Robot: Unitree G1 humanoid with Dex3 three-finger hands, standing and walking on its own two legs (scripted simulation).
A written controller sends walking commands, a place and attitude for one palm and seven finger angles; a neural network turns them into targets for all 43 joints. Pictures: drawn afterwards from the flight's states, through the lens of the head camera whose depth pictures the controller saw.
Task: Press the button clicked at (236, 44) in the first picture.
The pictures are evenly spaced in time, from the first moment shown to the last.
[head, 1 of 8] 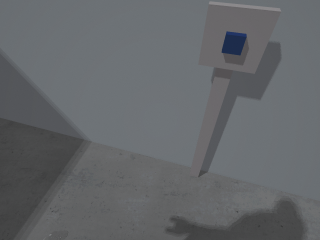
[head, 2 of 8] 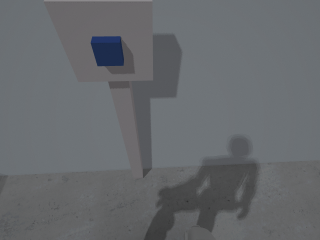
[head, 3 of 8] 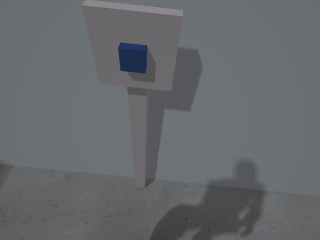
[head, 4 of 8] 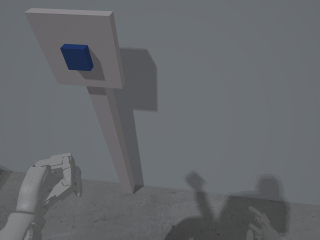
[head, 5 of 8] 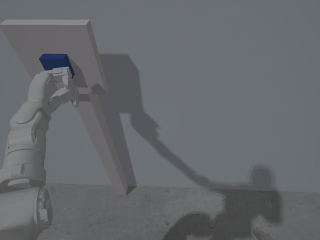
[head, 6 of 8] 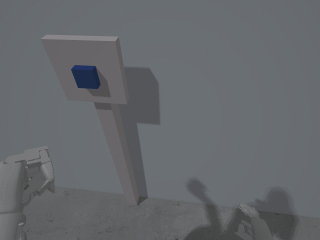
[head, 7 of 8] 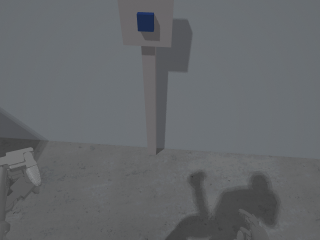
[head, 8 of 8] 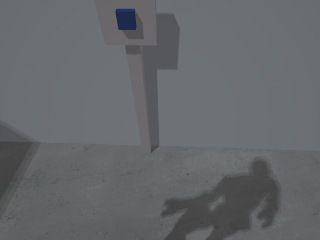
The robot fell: no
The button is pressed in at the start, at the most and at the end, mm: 0 13 0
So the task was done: yes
